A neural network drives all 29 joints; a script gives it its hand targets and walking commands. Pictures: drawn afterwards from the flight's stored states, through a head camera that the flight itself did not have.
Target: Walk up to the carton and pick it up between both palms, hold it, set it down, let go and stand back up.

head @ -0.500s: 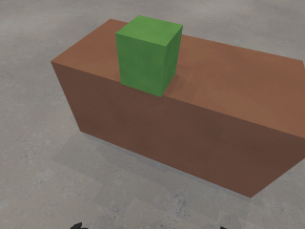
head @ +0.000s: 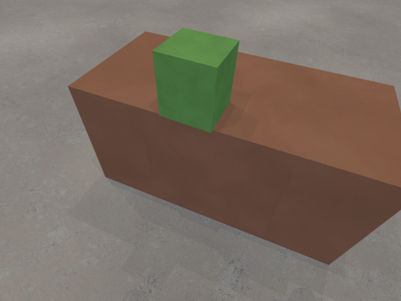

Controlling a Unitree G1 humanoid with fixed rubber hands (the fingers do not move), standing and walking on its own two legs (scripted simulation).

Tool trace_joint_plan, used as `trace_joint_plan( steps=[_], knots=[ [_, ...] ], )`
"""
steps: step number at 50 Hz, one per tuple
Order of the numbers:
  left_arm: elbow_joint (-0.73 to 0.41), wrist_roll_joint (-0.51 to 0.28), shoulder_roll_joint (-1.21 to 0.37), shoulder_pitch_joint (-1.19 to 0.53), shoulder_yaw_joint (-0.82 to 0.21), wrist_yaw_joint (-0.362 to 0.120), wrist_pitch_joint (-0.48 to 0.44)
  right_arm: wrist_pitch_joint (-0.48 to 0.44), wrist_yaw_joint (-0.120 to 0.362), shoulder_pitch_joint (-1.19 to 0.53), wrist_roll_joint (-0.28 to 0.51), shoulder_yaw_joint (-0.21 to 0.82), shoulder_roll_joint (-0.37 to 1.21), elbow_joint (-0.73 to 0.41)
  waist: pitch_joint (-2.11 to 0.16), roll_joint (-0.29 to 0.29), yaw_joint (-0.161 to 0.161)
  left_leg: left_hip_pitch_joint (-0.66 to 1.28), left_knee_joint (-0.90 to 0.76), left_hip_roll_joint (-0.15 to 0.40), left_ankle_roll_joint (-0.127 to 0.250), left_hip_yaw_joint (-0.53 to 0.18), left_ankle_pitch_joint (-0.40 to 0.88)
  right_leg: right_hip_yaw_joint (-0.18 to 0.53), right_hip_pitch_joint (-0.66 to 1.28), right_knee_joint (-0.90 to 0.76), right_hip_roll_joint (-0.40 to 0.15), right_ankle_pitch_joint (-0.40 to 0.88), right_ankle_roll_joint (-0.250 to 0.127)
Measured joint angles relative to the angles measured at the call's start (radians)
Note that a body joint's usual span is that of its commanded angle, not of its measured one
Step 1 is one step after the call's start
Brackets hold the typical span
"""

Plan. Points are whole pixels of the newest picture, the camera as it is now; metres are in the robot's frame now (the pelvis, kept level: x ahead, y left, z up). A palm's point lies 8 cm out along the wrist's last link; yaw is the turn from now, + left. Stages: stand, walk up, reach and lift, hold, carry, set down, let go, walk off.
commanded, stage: stand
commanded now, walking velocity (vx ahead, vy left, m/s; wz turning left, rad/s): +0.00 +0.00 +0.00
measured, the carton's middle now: (196, 80) +0.81 +0.03 +0.00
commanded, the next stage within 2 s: walk up in 1.46 s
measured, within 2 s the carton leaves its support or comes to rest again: neither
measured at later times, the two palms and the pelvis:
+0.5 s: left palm out of the picture +0.00 +0.22 -0.14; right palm out of the picture +0.00 -0.21 -0.14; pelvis +0.00 +0.00 +0.01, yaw +0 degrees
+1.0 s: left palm out of the picture -0.03 +0.19 -0.14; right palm out of the picture -0.03 -0.21 -0.14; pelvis -0.01 -0.01 +0.01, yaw +0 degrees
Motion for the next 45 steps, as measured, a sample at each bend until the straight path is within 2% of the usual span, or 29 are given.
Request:
trace_joint_plan(
  steps=[26, 45],
  knots=[
    [0.21, -0.006, -0.031, 0.02, 0.003, 0.015, -0.008, -0.004, -0.014, 0.01, 0.006, -0.011, 0.029, 0.211, 0.028, 0.002, 0.002, 0.08, -0.104, 0.002, -0.003, 0.003, 0.049, 0.003, 0.077, -0.099, 0.002, 0.047, -0.002],
    [0.291, -0.008, -0.06, 0.026, -0.007, 0.02, -0.009, -0.003, -0.021, 0.023, 0.007, 0.002, 0.055, 0.289, 0.04, 0.005, 0.001, 0.098, -0.128, 0.008, -0.01, -0.003, 0.068, -0.003, 0.097, -0.125, 0.008, 0.065, -0.007]
  ],
)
